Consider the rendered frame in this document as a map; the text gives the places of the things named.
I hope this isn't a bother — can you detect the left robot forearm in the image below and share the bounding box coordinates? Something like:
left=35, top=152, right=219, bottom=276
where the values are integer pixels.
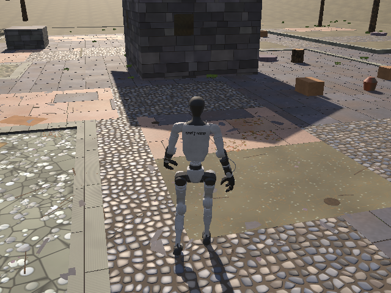
left=164, top=146, right=173, bottom=163

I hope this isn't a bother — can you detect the robot left upper arm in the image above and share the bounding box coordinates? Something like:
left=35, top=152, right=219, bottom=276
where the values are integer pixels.
left=167, top=122, right=184, bottom=155

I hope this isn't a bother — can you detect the robot right upper arm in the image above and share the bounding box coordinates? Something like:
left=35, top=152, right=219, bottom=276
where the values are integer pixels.
left=209, top=123, right=225, bottom=158

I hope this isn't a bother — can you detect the right robot forearm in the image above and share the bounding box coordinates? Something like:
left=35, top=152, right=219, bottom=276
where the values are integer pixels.
left=220, top=149, right=233, bottom=178

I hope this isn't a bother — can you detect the robot left hand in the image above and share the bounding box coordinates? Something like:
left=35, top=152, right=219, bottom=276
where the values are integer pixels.
left=164, top=160, right=178, bottom=170

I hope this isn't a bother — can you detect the robot right hand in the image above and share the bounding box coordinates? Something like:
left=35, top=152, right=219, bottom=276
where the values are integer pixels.
left=221, top=176, right=235, bottom=192

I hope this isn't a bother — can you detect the robot torso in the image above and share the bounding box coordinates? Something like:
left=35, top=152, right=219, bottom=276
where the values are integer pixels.
left=182, top=120, right=210, bottom=183

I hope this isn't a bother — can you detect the right robot shin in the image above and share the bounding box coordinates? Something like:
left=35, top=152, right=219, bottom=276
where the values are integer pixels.
left=203, top=198, right=213, bottom=237

